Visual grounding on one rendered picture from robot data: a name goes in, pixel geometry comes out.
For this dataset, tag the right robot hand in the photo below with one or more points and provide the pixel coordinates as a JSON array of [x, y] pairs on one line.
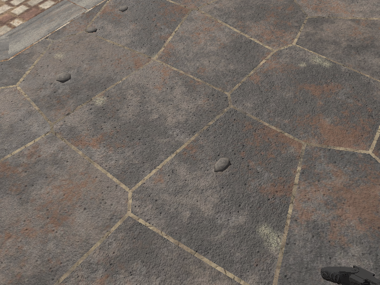
[[349, 276]]

